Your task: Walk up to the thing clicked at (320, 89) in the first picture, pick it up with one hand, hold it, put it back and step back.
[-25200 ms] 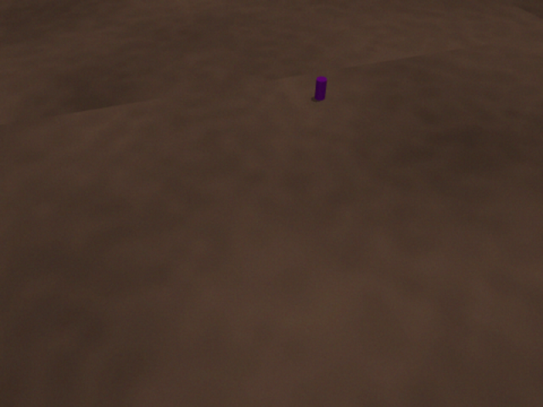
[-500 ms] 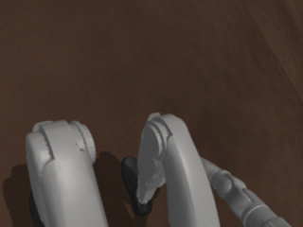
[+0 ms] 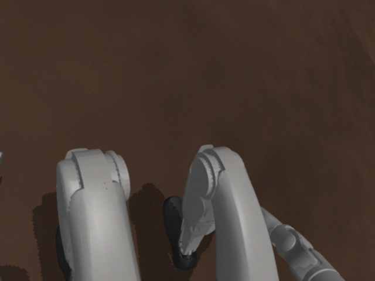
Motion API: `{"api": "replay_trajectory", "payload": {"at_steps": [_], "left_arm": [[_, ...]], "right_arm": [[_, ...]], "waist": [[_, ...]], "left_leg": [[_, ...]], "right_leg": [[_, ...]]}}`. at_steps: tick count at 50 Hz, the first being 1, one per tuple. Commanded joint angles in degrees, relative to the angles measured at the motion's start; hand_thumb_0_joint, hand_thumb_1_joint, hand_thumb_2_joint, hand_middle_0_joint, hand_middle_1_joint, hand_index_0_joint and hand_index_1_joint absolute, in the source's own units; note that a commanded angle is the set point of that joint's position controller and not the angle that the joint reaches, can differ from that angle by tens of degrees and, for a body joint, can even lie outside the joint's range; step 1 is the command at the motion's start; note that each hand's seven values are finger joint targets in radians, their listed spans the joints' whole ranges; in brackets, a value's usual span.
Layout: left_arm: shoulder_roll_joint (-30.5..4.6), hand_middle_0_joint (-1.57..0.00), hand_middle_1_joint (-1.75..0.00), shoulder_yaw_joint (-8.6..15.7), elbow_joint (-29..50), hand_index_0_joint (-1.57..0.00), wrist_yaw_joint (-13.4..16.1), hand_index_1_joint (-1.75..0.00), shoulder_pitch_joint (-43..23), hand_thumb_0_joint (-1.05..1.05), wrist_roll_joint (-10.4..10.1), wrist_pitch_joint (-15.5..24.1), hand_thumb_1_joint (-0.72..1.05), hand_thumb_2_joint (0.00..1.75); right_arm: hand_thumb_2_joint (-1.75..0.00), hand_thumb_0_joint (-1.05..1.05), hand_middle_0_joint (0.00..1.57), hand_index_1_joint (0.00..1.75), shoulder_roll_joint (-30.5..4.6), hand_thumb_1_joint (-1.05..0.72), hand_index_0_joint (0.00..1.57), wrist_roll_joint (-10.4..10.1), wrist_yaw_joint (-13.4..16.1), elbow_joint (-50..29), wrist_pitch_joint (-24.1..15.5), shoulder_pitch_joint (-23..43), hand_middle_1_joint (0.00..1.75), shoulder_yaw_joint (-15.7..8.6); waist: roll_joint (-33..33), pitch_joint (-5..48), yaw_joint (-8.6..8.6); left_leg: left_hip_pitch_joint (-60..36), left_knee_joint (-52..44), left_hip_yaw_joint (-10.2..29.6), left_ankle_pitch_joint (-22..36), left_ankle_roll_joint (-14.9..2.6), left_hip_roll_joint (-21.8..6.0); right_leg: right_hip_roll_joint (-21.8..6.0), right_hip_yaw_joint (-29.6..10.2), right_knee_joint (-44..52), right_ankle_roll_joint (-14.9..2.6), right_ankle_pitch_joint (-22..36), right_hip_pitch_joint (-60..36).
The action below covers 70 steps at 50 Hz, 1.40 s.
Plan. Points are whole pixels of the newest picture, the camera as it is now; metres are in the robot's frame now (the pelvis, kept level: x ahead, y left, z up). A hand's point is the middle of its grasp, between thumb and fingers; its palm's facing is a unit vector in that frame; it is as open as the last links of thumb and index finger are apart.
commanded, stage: settle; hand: left
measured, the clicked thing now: out of the picture +0.32 +0.35 -0.20
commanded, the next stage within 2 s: lift in 1.50 s
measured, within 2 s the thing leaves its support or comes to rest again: neither
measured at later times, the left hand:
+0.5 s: hand out of the picture +0.31 +0.34 -0.04, palm faces +0.52 -0.85 -0.04, open 9.6 cm
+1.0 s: hand out of the picture +0.34 +0.34 +0.02, palm faces +0.53 -0.85 -0.06, open 9.6 cm
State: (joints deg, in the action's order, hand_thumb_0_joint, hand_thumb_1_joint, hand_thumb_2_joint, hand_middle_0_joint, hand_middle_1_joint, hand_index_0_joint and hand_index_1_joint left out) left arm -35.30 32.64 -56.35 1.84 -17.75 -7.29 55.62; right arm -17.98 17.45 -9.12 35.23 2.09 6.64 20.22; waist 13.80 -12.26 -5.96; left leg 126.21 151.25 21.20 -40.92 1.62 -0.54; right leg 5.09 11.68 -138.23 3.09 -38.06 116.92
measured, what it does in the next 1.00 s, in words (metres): rises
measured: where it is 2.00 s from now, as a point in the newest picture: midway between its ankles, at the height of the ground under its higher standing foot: (136, 260)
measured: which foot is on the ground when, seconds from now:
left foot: down 0.00-1.00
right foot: down 0.00-1.00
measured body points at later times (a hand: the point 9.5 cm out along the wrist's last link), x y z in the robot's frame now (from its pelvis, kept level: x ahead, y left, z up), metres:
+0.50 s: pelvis +0.01 -0.02 +0.04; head +0.19 +0.12 +0.43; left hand +0.28 +0.39 -0.04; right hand +0.25 -0.23 -0.06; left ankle +0.08 +0.13 -0.26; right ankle +0.13 -0.13 -0.26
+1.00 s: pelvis +0.02 -0.03 +0.06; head +0.21 +0.06 +0.46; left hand +0.31 +0.38 +0.02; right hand +0.23 -0.26 -0.06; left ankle +0.08 +0.13 -0.26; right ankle +0.13 -0.13 -0.26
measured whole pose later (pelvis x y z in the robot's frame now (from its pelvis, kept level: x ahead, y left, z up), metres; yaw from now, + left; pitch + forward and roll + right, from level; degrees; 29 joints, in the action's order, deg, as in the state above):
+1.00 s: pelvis +0.02 -0.03 +0.06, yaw +9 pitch +30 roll -5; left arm -22.2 32.3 -42.9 -10.9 -21.5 -11.6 35.4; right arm -16.4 4.6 -3.1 40.2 1.0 -1.0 2.1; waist 1.9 4.8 -3.3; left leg 125.2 134.6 9.5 -40.1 3.6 -1.8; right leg 1.3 3.4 -131.7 1.2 -40.7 121.7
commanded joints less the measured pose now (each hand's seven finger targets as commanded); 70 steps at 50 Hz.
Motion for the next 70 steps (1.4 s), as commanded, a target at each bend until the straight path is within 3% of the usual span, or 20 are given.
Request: {"api": "replay_trajectory", "payload": {"at_steps": [1,3,5,8,10,15,17,22,24,27,29,30,37,43,44,45,52,53,64,70], "left_arm": [[-13.4,-1.16,-1.30,1.5,23.5,-1.16,-0.2,-1.32,-13.2,0.00,-1.4,5.5,0.16,1.23],[-12.1,-1.16,-1.31,0.8,26.4,-1.17,-1.1,-1.33,-12.1,0.00,-1.9,3.9,0.16,1.23],[-6.1,-1.19,-1.33,-2.4,23.4,-1.20,-2.5,-1.35,-9.1,0.00,-2.9,1.9,0.14,1.23],[-8.2,-1.21,-1.35,-1.0,28.9,-1.22,-3.6,-1.37,-11.8,0.00,-3.9,0.6,0.10,1.23],[-5.1,-1.22,-1.38,-2.8,26.1,-1.24,-5.0,-1.39,-8.6,0.00,-4.4,-1.3,0.13,1.25],[-3.5,-1.25,-1.41,-2.0,25.6,-1.27,-7.5,-1.42,-9.4,0.00,-6.2,-3.7,0.15,1.28],[-5.8,-1.23,-1.39,-0.2,27.9,-1.25,-8.1,-1.39,-11.3,0.00,-6.2,-4.2,0.17,1.27],[-2.5,-1.24,-1.39,-0.8,27.7,-1.25,-9.5,-1.40,-11.3,0.00,-7.2,-6.3,0.21,1.28],[-7.0,-1.22,-1.37,2.1,32.7,-1.23,-9.6,-1.38,-14.8,0.00,-6.9,-6.2,0.21,1.26],[-4.0,-1.20,-1.35,0.4,31.4,-1.21,-10.9,-1.36,-13.5,0.00,-7.1,-7.9,0.24,1.26],[-6.7,-1.19,-1.34,2.5,34.7,-1.20,-10.7,-1.35,-16.7,0.00,-7.3,-8.1,0.22,1.26],[-4.9,-1.19,-1.35,1.4,32.4,-1.20,-11.2,-1.35,-15.7,0.00,-7.6,-8.7,0.20,1.25],[-3.7,-1.18,-1.33,2.2,30.7,-1.20,-12.7,-1.34,-15.7,0.00,-8.2,-11.2,0.26,1.24],[-5.9,-1.19,-1.34,5.4,30.8,-1.21,-12.2,-1.35,-16.1,0.00,-7.6,-12.6,0.30,1.27],[-2.9,-1.18,-1.34,4.1,27.2,-1.21,-12.4,-1.34,-13.2,0.00,-7.6,-13.2,0.30,1.26],[-5.4,-1.17,-1.33,5.4,31.7,-1.19,-12.4,-1.33,-16.1,0.00,-7.5,-13.0,0.32,1.27],[-4.2,-1.20,-1.36,4.4,31.2,-1.22,-12.5,-1.36,-17.2,0.00,-6.7,-13.9,0.32,1.29],[-6.2,-1.19,-1.35,5.3,34.1,-1.21,-12.4,-1.35,-19.4,0.00,-6.5,-13.7,0.34,1.29],[-4.6,-1.21,-1.37,4.0,31.2,-1.23,-13.2,-1.37,-20.5,0.00,-6.2,-14.7,0.31,1.31],[-5.1,-1.17,-1.35,5.3,30.2,-1.20,-13.1,-1.35,-20.0,0.00,-5.9,-14.9,0.30,1.30]], "right_arm": [[-0.91,0.00,0.20,0.30,-18.8,-0.90,0.20,-1.4,2.0,-2.2,0.1,-2.8,0.30,-9.8],[-0.90,0.00,0.20,0.30,-18.0,-0.90,0.20,-2.3,2.3,-1.5,0.2,-4.0,0.30,-10.8],[-0.90,0.00,0.20,0.30,-17.4,-0.90,0.20,-3.3,2.5,-2.0,0.0,-3.7,0.30,-11.9],[-0.90,0.00,0.20,0.30,-16.6,-0.90,0.20,-4.7,2.8,-1.5,-0.1,-5.1,0.30,-13.2],[-0.90,0.00,0.20,0.30,-16.1,-0.91,0.20,-5.8,2.9,-1.7,-0.2,-4.8,0.30,-14.2],[-0.90,0.00,0.20,0.30,-15.0,-0.90,0.20,-8.0,3.5,-1.8,-0.6,-5.7,0.30,-15.9],[-0.90,0.00,0.20,0.30,-14.5,-0.90,0.20,-8.6,3.8,-1.5,-0.5,-6.2,0.30,-16.5],[-0.90,0.00,0.20,0.30,-13.4,-0.90,0.20,-9.8,4.3,-2.0,-0.9,-6.5,0.30,-17.9],[-0.90,0.00,0.20,0.30,-13.1,-0.90,0.20,-9.9,4.6,-1.3,-0.8,-7.9,0.30,-18.4],[-0.90,0.00,0.20,0.30,-12.6,-0.89,0.20,-10.5,5.0,-1.3,-1.0,-8.3,0.30,-19.1],[-0.90,0.00,0.20,0.30,-11.9,-0.89,0.20,-10.8,5.3,0.0,-1.2,-9.6,0.30,-19.6],[-0.90,0.00,0.20,0.30,-11.7,-0.89,0.20,-11.1,5.4,-0.1,-1.4,-9.1,0.30,-19.8],[-0.90,0.00,0.20,0.30,-10.9,-0.89,0.20,-11.9,6.0,0.7,-2.1,-11.2,0.30,-21.0],[-0.90,0.00,0.20,0.30,-10.1,-0.89,0.20,-12.6,6.5,0.6,-2.1,-11.8,0.30,-21.8],[-0.90,0.00,0.20,0.30,-10.2,-0.89,0.20,-12.7,6.5,0.4,-2.2,-11.8,0.30,-21.9],[-0.90,0.00,0.20,0.30,-10.4,-0.89,0.20,-12.7,6.6,0.6,-2.3,-11.8,0.30,-22.2],[-0.90,0.00,0.20,0.30,-9.6,-0.89,0.20,-12.8,7.2,0.9,-2.6,-12.6,0.30,-22.8],[-0.90,0.00,0.20,0.30,-9.7,-0.88,0.20,-12.7,7.3,0.9,-2.7,-12.9,0.30,-23.1],[-0.90,0.00,0.20,0.30,-9.3,-0.89,0.20,-12.8,7.8,1.8,-3.6,-13.6,0.30,-23.4],[-0.90,0.00,0.20,0.30,-9.4,-0.89,0.20,-12.9,7.8,1.5,-3.5,-13.7,0.30,-23.3]], "waist": [[-39.5,39.9,-2.77],[-39.5,41.7,-1.88],[-35.7,40.5,-2.48],[-36.7,43.8,-0.66],[-33.3,42.4,-0.73],[-30.1,43.9,0.68],[-30.9,45.3,2.00],[-29.1,47.1,2.19],[-31.1,50.9,3.58],[-31.1,51.0,2.85],[-30.3,53.4,3.88],[-29.2,52.5,3.18],[-25.7,55.5,3.81],[-22.4,56.6,5.59],[-21.1,55.5,5.10],[-23.2,56.3,5.96],[-24.4,56.7,4.94],[-25.4,58.0,5.49],[-25.0,56.6,4.60],[-25.1,57.0,5.36]], "left_leg": [[-30.0,-25.4,-7.2,6.5,1.15,-3.0],[-30.7,-25.7,-8.0,8.3,0.94,-2.8],[-28.3,-26.3,-8.5,7.2,0.56,-2.5],[-28.7,-27.4,-9.3,6.2,0.17,-2.2],[-26.0,-27.6,-10.1,4.6,-0.41,-1.8],[-24.8,-28.5,-11.7,2.6,-1.02,-1.4],[-25.4,-29.2,-12.2,3.3,-0.96,-1.3],[-25.5,-30.4,-13.6,3.1,-1.16,-0.9],[-27.1,-30.4,-14.2,5.0,-1.00,-0.9],[-28.1,-31.3,-14.6,5.3,-0.96,-0.8],[-27.9,-31.0,-15.2,6.0,-1.12,-0.8],[-27.4,-31.0,-15.4,5.5,-1.29,-0.6],[-26.5,-30.6,-16.8,9.0,-1.80,-0.6],[-24.5,-31.0,-18.0,9.8,-2.18,-0.8],[-24.6,-31.7,-17.7,9.5,-2.23,-0.7],[-25.9,-32.2,-17.7,9.4,-2.05,-0.8],[-28.5,-33.8,-17.7,9.7,-1.85,-1.0],[-29.3,-34.2,-17.9,9.8,-1.80,-1.0],[-30.6,-35.6,-18.2,9.1,-1.83,-1.0],[-32.4,-37.1,-17.9,9.5,-1.59,-0.8]], "right_leg": [[0.4,3.2,9.0,-4.88,9.8,-8.3],[0.4,2.3,9.5,-5.09,11.0,-8.7],[0.1,2.1,10.6,-5.05,10.3,-7.6],[-0.3,1.4,11.2,-5.26,9.3,-7.9],[-0.5,0.9,12.4,-5.13,8.1,-7.7],[-0.9,-0.2,14.2,-5.25,6.1,-7.6],[-1.1,-0.7,14.0,-5.43,5.9,-7.4],[-1.6,-1.9,15.5,-5.45,5.3,-7.9],[-1.8,-2.8,15.4,-5.55,6.4,-9.5],[-2.1,-3.4,16.0,-5.68,6.3,-8.6],[-2.1,-4.1,16.9,-5.53,6.5,-10.5],[-2.2,-4.3,17.3,-5.45,6.2,-9.9],[-2.5,-5.6,18.9,-5.02,8.6,-14.1],[-2.8,-7.3,21.1,-4.52,8.4,-17.6],[-2.8,-6.5,20.9,-4.61,8.0,-16.8],[-2.8,-6.4,20.4,-4.90,7.9,-15.6],[-2.9,-6.7,21.4,-5.06,7.9,-15.4],[-2.9,-6.9,21.7,-5.14,8.0,-15.8],[-3.2,-7.5,23.6,-5.18,7.0,-15.4],[-3.3,-6.6,23.4,-5.42,6.9,-14.9]]}}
